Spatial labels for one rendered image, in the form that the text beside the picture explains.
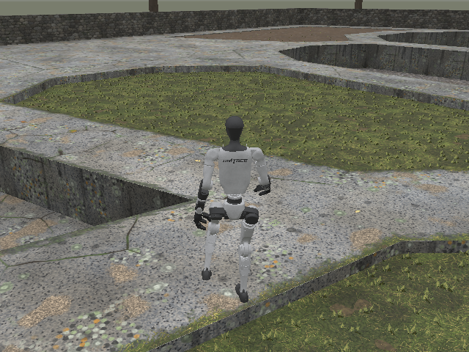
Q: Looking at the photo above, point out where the robot left upper arm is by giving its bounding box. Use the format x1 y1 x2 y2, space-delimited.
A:
202 148 220 190

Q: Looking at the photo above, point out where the robot right upper arm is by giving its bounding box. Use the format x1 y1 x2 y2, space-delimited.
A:
250 147 269 186

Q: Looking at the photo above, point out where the left robot thigh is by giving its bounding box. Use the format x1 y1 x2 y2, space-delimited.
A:
209 202 224 235

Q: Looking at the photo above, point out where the robot right hand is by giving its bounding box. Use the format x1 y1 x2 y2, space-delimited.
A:
254 185 270 196

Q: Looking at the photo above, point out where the robot left forearm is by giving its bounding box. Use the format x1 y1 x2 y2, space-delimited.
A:
195 179 209 214

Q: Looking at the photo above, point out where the robot left hand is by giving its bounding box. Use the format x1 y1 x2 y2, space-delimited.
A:
193 212 211 230

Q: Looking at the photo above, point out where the robot left foot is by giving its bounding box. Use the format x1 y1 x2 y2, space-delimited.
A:
202 268 212 280

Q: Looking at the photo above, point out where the robot right forearm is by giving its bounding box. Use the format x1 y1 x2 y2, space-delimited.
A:
261 175 271 191

